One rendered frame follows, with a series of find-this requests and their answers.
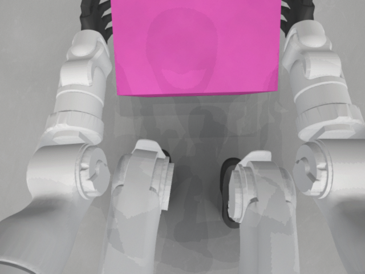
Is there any robot left hand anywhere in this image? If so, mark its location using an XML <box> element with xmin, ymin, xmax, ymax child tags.
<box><xmin>80</xmin><ymin>0</ymin><xmax>113</xmax><ymax>44</ymax></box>

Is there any robot right upper arm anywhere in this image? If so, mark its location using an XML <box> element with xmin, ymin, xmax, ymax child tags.
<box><xmin>293</xmin><ymin>139</ymin><xmax>365</xmax><ymax>274</ymax></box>

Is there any robot right forearm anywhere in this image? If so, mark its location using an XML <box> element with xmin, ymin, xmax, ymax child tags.
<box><xmin>281</xmin><ymin>20</ymin><xmax>365</xmax><ymax>142</ymax></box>

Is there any right robot shin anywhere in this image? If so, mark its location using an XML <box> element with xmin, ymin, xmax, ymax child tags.
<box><xmin>228</xmin><ymin>150</ymin><xmax>297</xmax><ymax>222</ymax></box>

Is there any robot right foot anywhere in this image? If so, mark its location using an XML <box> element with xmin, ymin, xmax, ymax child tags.
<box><xmin>220</xmin><ymin>158</ymin><xmax>241</xmax><ymax>228</ymax></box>

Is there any carton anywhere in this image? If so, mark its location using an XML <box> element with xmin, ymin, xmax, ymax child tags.
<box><xmin>111</xmin><ymin>0</ymin><xmax>281</xmax><ymax>97</ymax></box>

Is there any robot left forearm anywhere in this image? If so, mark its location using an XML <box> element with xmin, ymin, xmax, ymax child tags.
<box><xmin>26</xmin><ymin>30</ymin><xmax>112</xmax><ymax>188</ymax></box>

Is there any robot left upper arm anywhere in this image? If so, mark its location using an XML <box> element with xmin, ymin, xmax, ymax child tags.
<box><xmin>0</xmin><ymin>143</ymin><xmax>110</xmax><ymax>274</ymax></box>

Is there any robot right hand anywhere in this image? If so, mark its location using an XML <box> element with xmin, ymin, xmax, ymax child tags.
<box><xmin>280</xmin><ymin>0</ymin><xmax>315</xmax><ymax>38</ymax></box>

